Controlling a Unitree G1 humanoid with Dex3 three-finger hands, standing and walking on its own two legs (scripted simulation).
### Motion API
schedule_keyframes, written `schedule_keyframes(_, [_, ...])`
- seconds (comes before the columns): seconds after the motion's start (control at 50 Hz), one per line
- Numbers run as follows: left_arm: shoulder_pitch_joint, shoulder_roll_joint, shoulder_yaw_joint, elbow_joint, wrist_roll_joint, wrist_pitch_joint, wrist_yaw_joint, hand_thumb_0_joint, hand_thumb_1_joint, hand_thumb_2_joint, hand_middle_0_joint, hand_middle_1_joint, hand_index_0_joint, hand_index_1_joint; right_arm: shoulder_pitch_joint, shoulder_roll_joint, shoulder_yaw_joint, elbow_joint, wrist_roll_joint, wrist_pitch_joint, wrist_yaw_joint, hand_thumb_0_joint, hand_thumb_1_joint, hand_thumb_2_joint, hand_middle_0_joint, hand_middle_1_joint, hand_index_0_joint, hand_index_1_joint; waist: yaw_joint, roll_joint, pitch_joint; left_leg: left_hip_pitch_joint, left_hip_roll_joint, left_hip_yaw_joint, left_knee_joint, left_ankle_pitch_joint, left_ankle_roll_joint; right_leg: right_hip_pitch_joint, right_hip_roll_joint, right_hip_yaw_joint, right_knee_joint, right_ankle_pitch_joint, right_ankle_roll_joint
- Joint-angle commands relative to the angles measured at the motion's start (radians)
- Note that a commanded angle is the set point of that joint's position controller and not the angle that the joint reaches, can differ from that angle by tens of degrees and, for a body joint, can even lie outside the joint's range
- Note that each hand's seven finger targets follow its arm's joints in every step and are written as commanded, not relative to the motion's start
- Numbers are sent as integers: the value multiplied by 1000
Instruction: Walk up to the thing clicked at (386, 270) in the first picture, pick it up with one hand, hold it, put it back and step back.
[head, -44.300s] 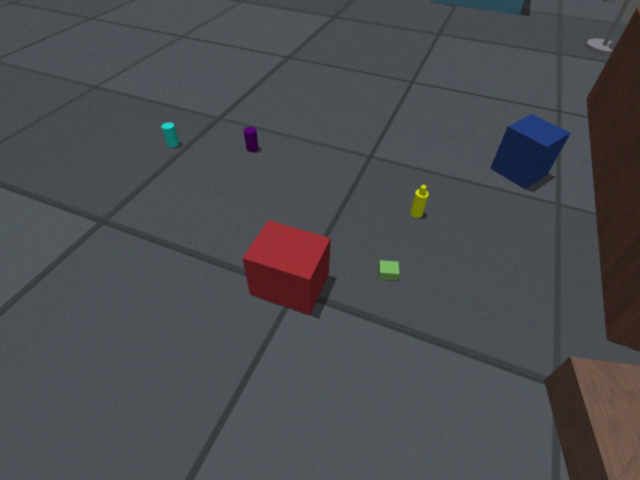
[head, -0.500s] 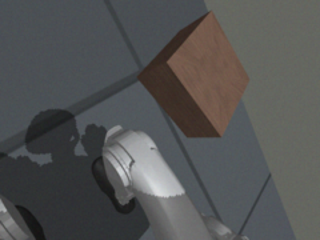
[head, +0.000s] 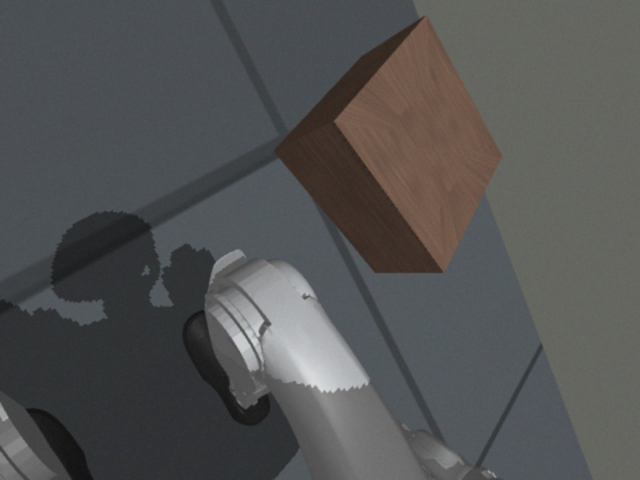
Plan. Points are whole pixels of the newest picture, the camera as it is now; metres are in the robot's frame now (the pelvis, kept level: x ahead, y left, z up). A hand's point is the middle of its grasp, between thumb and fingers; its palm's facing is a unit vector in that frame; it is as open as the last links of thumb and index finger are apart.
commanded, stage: withdraw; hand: left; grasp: from above
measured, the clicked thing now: out of the picture +0.48 +0.37 -0.31
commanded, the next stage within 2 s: home in 1.00 s
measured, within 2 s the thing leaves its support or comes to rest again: neither
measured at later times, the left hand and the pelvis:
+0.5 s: hand out of the picture +0.48 +0.39 -0.16, palm faces -0.38 -0.12 -0.92, open 14.3 cm; pelvis +0.01 +0.00 +0.01, yaw +2 degrees
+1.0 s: hand out of the picture +0.46 +0.38 -0.15, palm faces -0.41 -0.10 -0.91, open 13.8 cm; pelvis -0.01 -0.01 +0.00, yaw +7 degrees
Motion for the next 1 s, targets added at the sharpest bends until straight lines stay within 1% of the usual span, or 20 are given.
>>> schedule_keyframes(0.0, [-215, 228, -7, -110, 8, -7, 42, 0, -562, 1022, -85, -983, -64, -1003, 218, -340, -82, 36, 0, 2, -3, 0, -884, -898, 201, 301, 201, 301, -71, 618, -655, 474, 51, 78, -230, 241, 9, 427, 24, -83, -197, 291, -57])
schedule_keyframes(0.16, [-242, 244, -8, -201, 16, -9, 20, 0, -539, 999, -72, -973, -64, -980, 230, -344, -108, 48, 0, 7, -8, 0, -901, -902, 200, 300, 200, 300, -56, 679, -717, 527, 50, 83, -234, 279, 6, 451, 25, -80, -200, 319, -58])
schedule_keyframes(0.2, [-236, 244, -7, -284, 27, -8, -3, 0, -545, 1000, -72, -967, -62, -976, 224, -332, -120, 42, 10, 12, -6, 0, -902, -903, 200, 300, 200, 300, -31, 702, -761, 549, 47, 89, -230, 314, 5, 457, 25, -72, -195, 342, -59])
schedule_keyframes(0.22, [-227, 277, 26, -326, 36, -7, -14, 0, -549, 1004, -70, -968, -59, -978, 233, -321, -121, 59, 13, 18, -5, 0, -902, -904, 200, 300, 200, 300, -8, 748, -814, 584, 48, 92, -232, 345, 1, 454, 22, -72, -191, 357, -62])
schedule_keyframes(0.32, [-132, 158, -12, -605, 58, -7, -148, 0, -573, 1018, -65, -962, -46, -980, 192, -294, -204, 18, 50, 63, 12, 0, -904, -906, 200, 300, 200, 300, 101, 867, -983, 693, 31, 110, -269, 439, -16, 389, 16, -56, -165, 363, -85])
schedule_keyframes(0.34, [-40, 136, -12, -559, 69, 2, -184, 0, -578, 1021, -65, -961, -45, -980, 209, -290, -228, 36, 63, 82, 13, 0, -904, -906, 200, 300, 200, 300, 121, 843, -956, 659, 25, 120, -274, 415, -11, 376, 18, -47, -170, 344, -87])
schedule_keyframes(0.38, [35, 56, -38, -528, 84, 8, -254, 0, -564, 1015, -65, -963, -48, -979, 222, -280, -256, 19, 77, 121, 14, 0, -902, -905, 200, 300, 200, 300, 124, 730, -863, 528, 11, 138, -279, 344, 2, 359, 17, -33, -191, 313, -89])
schedule_keyframes(0.4, [64, 83, 5, -539, 90, 8, -281, 0, -550, 1010, -67, -967, -53, -979, 250, -290, -278, 22, 81, 144, 6, 0, -899, -903, 200, 300, 200, 300, 132, 673, -846, 474, 6, 144, -284, 309, 8, 369, 14, -27, -202, 300, -89])
schedule_keyframes(0.42, [90, 49, -2, -590, 90, 2, -316, 0, -542, 1009, -68, -963, -54, -975, 255, -287, -293, 4, 83, 164, 1, 0, -896, -902, 200, 300, 200, 300, 141, 645, -851, 459, -1, 153, -291, 297, 10, 377, 8, -21, -211, 285, -93])
schedule_keyframes(0.46, [77, -137, -114, -698, 64, -20, -397, 0, -537, 1011, -77, -963, -62, -978, 229, -261, -311, -48, 100, 191, -7, 0, -897, -903, 200, 300, 200, 300, 131, 572, -869, 466, -8, 152, -318, 258, 16, 369, 4, -18, -242, 248, -96])
schedule_keyframes(0.48, [101, -80, -74, -716, 59, -26, -422, 0, -534, 1013, -76, -966, -61, -981, 252, -269, -330, -36, 110, 203, -17, 0, -897, -903, 200, 300, 200, 300, 142, 543, -862, 466, -9, 151, -332, 232, 19, 365, 3, -11, -246, 220, -95])
schedule_keyframes(0.5, [76, -148, -124, -749, 41, -40, -451, 0, -519, 1005, -78, -963, -66, -975, 252, -261, -338, -45, 118, 212, -28, 0, -894, -902, 200, 300, 200, 300, 128, 507, -848, 458, -14, 150, -336, 211, 19, 350, -1, -5, -261, 204, -96])
schedule_keyframes(0.52, [99, -109, -92, -746, 44, -51, -468, 0, -507, 1002, -74, -966, -65, -974, 271, -265, -356, -20, 120, 223, -42, 0, -889, -900, 200, 300, 200, 300, 133, 483, -835, 457, -15, 154, -339, 199, 20, 349, -4, 3, -265, 188, -95])
schedule_keyframes(0.54, [73, -114, -101, -778, 47, -66, -479, 0, -488, 992, -85, -956, -77, -964, 277, -259, -367, -23, 121, 234, -54, 0, -887, -899, 201, 300, 201, 300, 130, 456, -840, 435, -18, 163, -328, 187, 23, 362, -4, 16, -278, 173, -95])
schedule_keyframes(0.56, [39, -171, -130, -806, 45, -83, -490, 0, -481, 989, -91, -944, -81, -954, 273, -242, -365, -25, 122, 241, -64, 0, -885, -899, 200, 300, 200, 300, 119, 439, -830, 442, -24, 156, -340, 169, 20, 331, -11, 10, -284, 150, -97])
schedule_keyframes(0.66, [-61, -167, -128, -800, 70, -147, -428, 0, -469, 988, -83, -957, -78, -961, 232, -201, -360, -12, 125, 258, -112, 0, -877, -895, 201, 300, 201, 300, 149, 456, -842, 475, -39, 163, -352, 119, 18, 261, -22, 29, -281, 98, -94])
schedule_keyframes(0.74, [-130, -162, -133, -660, 120, -145, -340, 0, -482, 996, -83, -959, -77, -965, 217, -181, -344, 17, 113, 251, -127, 0, -879, -896, 201, 300, 200, 300, 135, 495, -844, 503, -35, 166, -356, 109, 19, 209, -22, 34, -241, 114, -88])
schedule_keyframes(0.82, [-220, -95, -116, -594, 152, -137, -288, 0, -484, 994, -93, -957, -86, -964, 205, -180, -327, 22, 99, 241, -139, 0, -880, -895, 201, 300, 200, 300, 135, 538, -877, 484, -38, 187, -330, 113, 18, 223, -21, 56, -229, 93, -92])
schedule_keyframes(0.88, [-227, -55, -91, -511, 156, -121, -270, 0, -461, 966, -122, -932, -115, -938, 219, -189, -311, 13, 90, 234, -144, 0, -882, -896, 200, 300, 200, 300, 123, 541, -892, 481, -38, 195, -316, 145, 22, 247, -28, 48, -214, 133, -85])
schedule_keyframes(0.98, [-183, 34, -46, -484, 164, -114, -295, 0, -392, 903, -184, -878, -182, -880, 245, -206, -301, -8, 82, 240, -147, 0, -885, -894, 200, 300, 200, 299, 143, 520, -959, 444, -36, 207, -281, 191, 29, 331, -29, 52, -211, 169, -79])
